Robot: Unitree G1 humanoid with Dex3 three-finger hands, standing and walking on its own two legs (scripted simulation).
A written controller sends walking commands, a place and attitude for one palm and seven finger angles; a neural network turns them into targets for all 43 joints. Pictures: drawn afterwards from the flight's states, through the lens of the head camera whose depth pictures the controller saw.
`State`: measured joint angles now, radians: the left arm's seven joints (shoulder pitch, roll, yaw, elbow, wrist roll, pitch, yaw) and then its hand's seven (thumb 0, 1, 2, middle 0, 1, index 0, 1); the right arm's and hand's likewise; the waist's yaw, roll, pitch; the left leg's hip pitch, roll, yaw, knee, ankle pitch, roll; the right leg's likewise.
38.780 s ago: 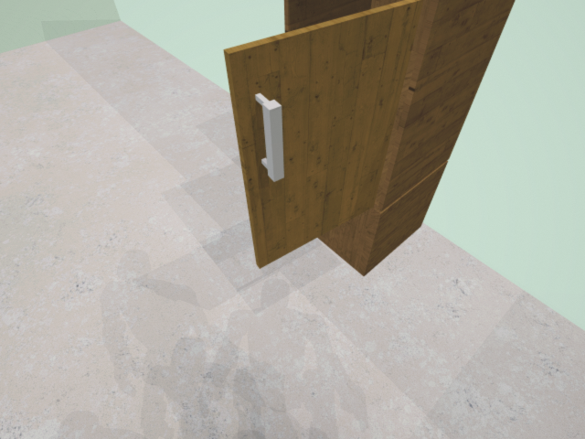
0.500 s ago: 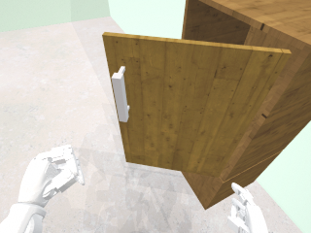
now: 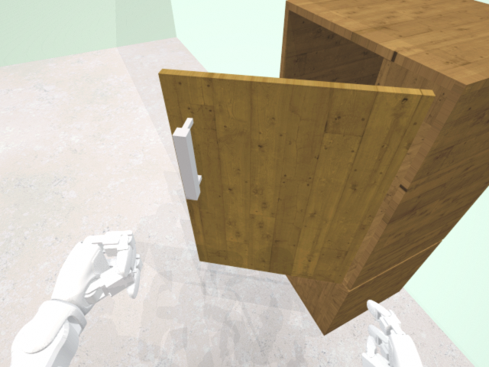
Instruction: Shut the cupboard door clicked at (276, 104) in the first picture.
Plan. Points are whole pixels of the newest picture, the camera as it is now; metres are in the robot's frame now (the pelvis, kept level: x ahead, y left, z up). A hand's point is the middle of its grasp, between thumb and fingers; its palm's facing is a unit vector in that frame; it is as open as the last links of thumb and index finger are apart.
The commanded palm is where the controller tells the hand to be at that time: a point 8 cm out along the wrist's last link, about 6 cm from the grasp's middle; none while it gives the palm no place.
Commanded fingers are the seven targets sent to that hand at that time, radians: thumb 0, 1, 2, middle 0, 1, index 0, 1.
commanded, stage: raise the hand and make a fist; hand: left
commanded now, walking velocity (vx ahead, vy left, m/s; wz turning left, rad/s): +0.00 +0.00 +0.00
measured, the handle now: (191, 160) +0.46 +0.14 +0.11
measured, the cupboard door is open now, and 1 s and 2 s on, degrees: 54 54 54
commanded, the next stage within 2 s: bring the fist close to the handle in 0.18 s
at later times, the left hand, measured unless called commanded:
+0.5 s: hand (139, 247) +0.25 +0.17 +0.12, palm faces -0.05 -1.00 -0.06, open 3.1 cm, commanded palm +0.23 +0.22 +0.11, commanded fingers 0.00 0.90 0.90 -1.30 -1.50 -1.30 -1.50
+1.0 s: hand (179, 226) +0.30 +0.13 +0.10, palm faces -0.13 -0.99 -0.03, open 3.1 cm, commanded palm +0.29 +0.19 +0.11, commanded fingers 0.00 0.90 0.90 -1.30 -1.50 -1.30 -1.50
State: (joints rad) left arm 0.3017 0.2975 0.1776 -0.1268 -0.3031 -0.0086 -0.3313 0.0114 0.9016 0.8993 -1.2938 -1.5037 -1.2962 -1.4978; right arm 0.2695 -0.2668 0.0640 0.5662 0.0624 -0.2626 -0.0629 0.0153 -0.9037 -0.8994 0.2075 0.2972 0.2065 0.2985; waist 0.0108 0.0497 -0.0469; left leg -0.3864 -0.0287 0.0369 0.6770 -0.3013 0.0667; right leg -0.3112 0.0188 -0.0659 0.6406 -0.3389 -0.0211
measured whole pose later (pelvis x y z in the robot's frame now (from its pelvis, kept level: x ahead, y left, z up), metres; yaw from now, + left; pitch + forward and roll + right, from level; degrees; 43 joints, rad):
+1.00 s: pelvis +0.02 -0.02 +0.00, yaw +0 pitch +2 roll +0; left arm 0.04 0.24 0.09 0.03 -0.25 -0.04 -0.24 0.01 0.90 0.90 -1.30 -1.50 -1.30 -1.50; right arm 0.25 -0.26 0.06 0.58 0.06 -0.20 -0.06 0.01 -0.91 -0.90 0.21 0.30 0.21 0.30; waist 0.00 0.05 -0.04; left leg -0.39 -0.03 0.03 0.68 -0.32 0.05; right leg -0.33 0.02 -0.07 0.67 -0.38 -0.04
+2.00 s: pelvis +0.01 -0.03 +0.00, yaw +0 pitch +2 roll +0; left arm -0.31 0.26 0.10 0.41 -0.23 -0.11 -0.24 0.01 0.90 0.90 -1.30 -1.50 -1.30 -1.50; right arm 0.22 -0.27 0.05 0.61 0.07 -0.11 -0.06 0.01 -0.91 -0.90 0.21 0.30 0.20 0.30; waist -0.02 0.04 -0.02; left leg -0.39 -0.02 0.03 0.65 -0.30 0.03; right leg -0.34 0.03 -0.06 0.65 -0.36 -0.05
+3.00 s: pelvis +0.01 -0.01 -0.02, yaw -1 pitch +13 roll -1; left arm -0.99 0.33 0.16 1.15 -0.19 -0.26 -0.39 0.01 0.90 0.90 -1.30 -1.50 -1.30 -1.50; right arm 0.37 -0.30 0.03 0.70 0.03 -0.09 -0.04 0.01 -0.91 -0.90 0.21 0.30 0.21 0.30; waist -0.17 0.04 -0.05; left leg -0.67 -0.02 0.06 0.79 -0.34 0.06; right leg -0.62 0.02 -0.05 0.79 -0.39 -0.03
